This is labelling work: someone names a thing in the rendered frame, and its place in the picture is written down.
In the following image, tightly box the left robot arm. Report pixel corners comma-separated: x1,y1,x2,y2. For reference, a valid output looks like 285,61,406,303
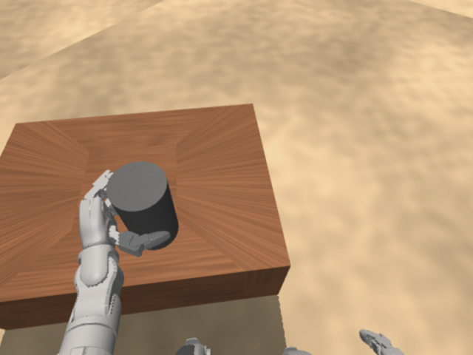
57,244,124,355

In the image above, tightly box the can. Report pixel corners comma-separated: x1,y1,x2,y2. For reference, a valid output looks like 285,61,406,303
106,161,179,250

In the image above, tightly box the right robot hand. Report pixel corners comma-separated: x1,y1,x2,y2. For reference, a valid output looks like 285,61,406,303
359,329,404,355

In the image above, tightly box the left robot hand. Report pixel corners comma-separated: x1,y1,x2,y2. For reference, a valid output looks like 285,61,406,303
79,170,171,257

